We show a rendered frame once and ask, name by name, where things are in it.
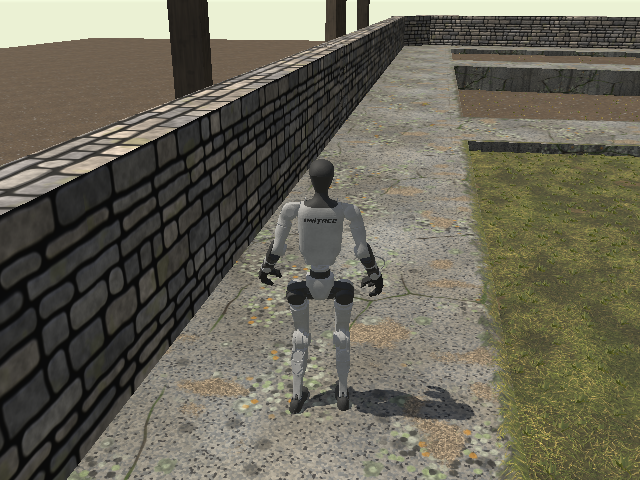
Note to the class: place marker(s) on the left robot hand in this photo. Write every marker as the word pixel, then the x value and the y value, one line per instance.
pixel 263 276

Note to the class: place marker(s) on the robot left forearm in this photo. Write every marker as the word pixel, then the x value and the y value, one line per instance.
pixel 270 260

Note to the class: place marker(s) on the robot right upper arm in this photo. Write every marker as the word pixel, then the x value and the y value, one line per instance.
pixel 352 213

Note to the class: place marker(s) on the humanoid robot head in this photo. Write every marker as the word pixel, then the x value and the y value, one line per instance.
pixel 321 173

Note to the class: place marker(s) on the right robot hand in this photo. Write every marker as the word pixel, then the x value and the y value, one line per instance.
pixel 378 284

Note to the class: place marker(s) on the robot left shin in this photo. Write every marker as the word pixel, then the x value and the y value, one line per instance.
pixel 298 363

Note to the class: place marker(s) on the robot left upper arm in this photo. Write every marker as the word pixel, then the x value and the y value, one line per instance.
pixel 289 212

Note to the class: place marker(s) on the robot right forearm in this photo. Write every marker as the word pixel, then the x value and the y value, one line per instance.
pixel 370 265

